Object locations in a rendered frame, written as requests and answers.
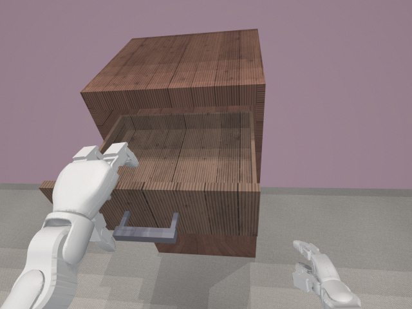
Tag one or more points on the robot right forearm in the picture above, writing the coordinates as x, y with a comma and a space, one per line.
336, 295

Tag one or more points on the robot left forearm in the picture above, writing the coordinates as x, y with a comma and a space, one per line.
49, 279

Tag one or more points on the handle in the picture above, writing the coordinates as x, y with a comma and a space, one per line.
146, 234

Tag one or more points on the drawer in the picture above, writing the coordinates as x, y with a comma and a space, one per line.
201, 165

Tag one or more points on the robot left hand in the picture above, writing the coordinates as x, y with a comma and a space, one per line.
84, 185

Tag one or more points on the robot right hand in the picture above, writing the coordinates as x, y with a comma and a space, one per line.
309, 278

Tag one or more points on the cabinet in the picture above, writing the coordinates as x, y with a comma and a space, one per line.
189, 73

